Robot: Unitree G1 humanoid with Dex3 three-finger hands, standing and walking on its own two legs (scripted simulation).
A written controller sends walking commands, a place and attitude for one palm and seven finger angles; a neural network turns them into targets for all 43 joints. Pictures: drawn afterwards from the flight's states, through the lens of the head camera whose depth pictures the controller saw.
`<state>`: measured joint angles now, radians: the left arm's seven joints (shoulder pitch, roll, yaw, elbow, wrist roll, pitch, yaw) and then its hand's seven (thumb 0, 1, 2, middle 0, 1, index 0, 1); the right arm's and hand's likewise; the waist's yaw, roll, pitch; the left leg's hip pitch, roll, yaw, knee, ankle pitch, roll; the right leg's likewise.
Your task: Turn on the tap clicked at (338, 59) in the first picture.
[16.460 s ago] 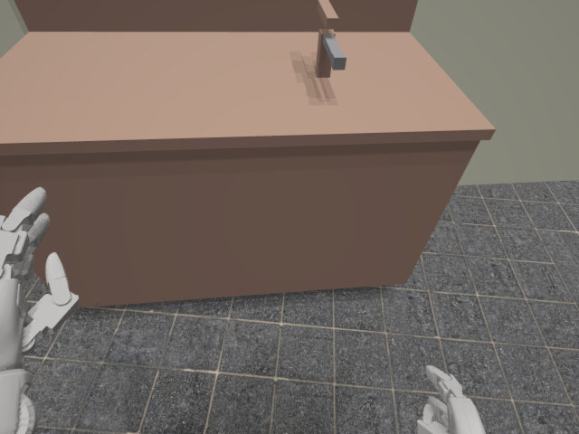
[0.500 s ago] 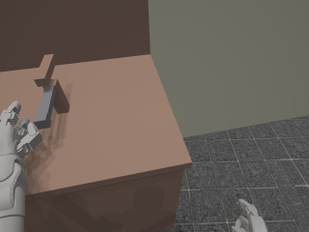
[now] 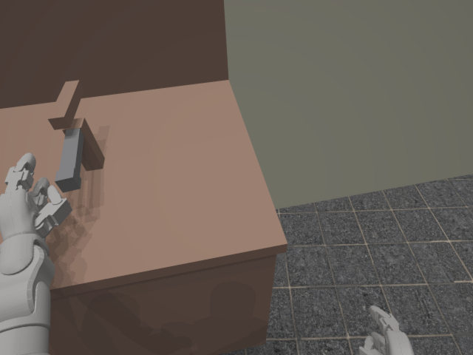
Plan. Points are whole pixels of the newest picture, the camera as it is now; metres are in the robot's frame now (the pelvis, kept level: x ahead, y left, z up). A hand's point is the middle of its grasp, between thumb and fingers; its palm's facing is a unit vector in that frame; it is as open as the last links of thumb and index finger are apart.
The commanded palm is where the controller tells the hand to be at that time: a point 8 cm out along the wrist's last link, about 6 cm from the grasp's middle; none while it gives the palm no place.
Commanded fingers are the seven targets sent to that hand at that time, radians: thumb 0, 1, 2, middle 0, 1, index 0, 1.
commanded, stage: push the lever round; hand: left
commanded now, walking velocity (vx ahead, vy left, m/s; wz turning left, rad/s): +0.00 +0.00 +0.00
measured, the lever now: (68, 180) +0.34 +0.32 +0.14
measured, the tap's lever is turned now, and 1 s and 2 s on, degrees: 7 27 52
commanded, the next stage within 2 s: none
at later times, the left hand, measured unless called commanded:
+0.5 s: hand (91, 200) +0.31 +0.27 +0.13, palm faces +0.61 -0.79 -0.06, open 7.7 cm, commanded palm +0.26 +0.30 +0.13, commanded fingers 0.00 0.90 0.90 -0.15 -0.15 -0.15 -0.15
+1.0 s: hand (123, 189) +0.33 +0.22 +0.13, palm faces +0.66 -0.75 -0.06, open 7.8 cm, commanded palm +0.29 +0.25 +0.13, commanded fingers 0.00 0.90 0.90 -0.15 -0.15 -0.15 -0.15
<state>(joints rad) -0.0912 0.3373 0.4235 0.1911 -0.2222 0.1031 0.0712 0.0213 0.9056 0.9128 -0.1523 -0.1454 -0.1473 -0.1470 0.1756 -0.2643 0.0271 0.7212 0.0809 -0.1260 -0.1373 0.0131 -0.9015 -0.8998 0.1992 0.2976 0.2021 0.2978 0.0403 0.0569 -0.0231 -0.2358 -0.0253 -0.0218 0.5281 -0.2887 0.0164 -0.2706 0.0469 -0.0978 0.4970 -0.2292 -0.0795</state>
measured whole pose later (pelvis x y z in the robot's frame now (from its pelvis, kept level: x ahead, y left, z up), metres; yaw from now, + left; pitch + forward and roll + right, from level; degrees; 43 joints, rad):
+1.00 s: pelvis +0.00 +0.00 +0.00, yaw +0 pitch -2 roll +0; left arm -0.21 0.08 0.17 0.09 -0.07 0.24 0.57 0.02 0.92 0.91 -0.15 -0.15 -0.15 -0.15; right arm 0.09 -0.22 0.03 0.75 0.02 0.02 -0.10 0.01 -0.90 -0.90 0.20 0.30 0.20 0.30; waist 0.04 0.05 -0.02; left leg -0.21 -0.03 -0.02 0.51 -0.28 0.02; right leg -0.24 0.04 -0.10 0.49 -0.23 -0.08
